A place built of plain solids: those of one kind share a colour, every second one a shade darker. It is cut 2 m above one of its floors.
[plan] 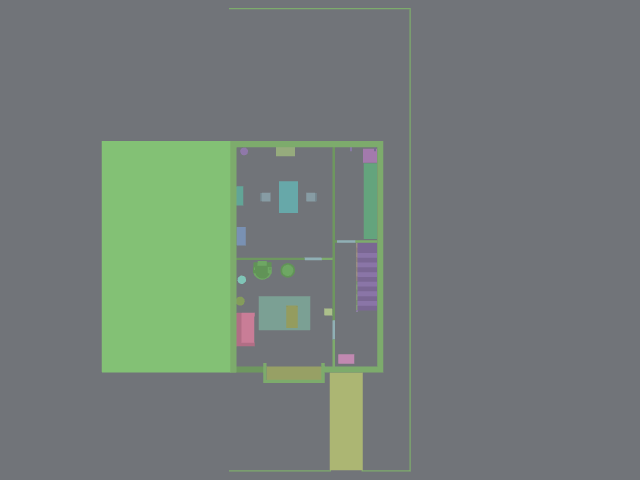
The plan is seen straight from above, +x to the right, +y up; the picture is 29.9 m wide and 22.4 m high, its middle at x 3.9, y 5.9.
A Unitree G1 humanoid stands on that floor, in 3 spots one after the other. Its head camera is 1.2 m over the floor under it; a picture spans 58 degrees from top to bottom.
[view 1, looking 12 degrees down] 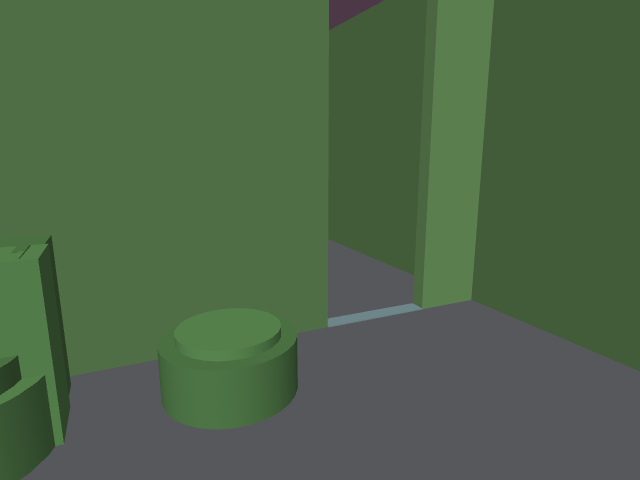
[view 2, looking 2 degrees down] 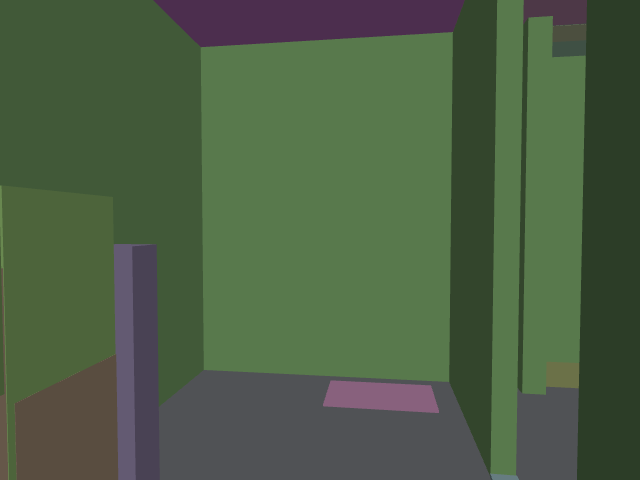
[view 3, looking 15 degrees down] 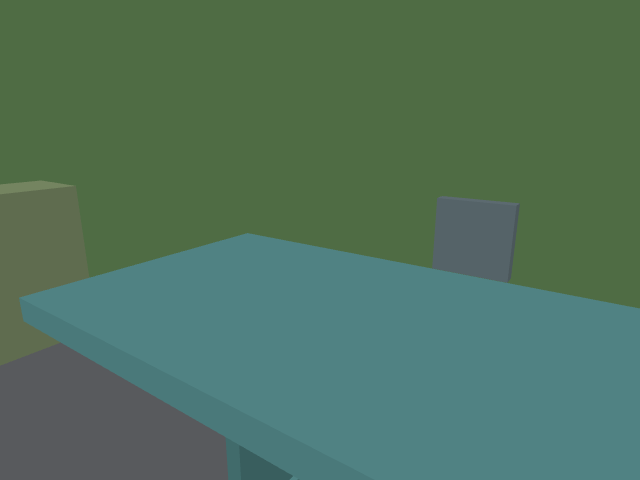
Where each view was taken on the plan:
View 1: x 1.95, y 2.45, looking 65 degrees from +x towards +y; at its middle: wall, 2.84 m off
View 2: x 5.12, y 3.37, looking -82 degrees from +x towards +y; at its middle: wall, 3.41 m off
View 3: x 1.55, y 7.33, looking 35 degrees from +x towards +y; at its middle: wall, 3.71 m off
